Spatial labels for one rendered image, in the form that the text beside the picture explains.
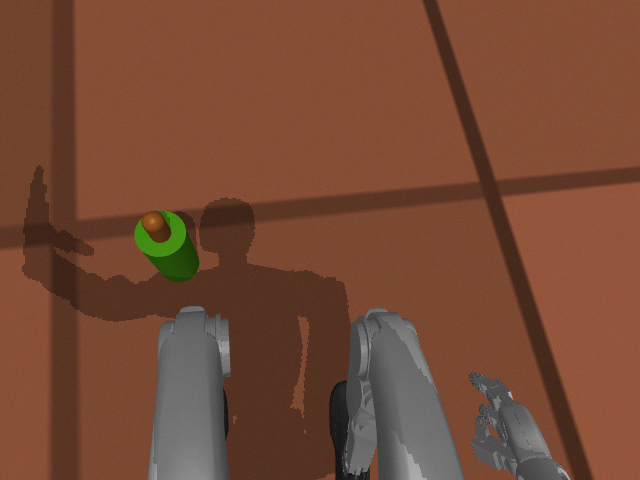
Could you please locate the right robot arm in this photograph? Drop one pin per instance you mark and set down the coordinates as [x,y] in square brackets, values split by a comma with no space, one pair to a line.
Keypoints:
[541,469]

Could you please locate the right robot hand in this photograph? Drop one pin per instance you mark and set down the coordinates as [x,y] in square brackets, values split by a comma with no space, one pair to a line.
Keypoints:
[514,424]

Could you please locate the right robot foot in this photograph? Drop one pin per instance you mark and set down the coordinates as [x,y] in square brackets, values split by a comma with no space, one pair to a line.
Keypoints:
[338,420]

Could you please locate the bottle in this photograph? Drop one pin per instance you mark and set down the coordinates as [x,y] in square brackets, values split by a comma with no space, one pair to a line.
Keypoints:
[164,239]

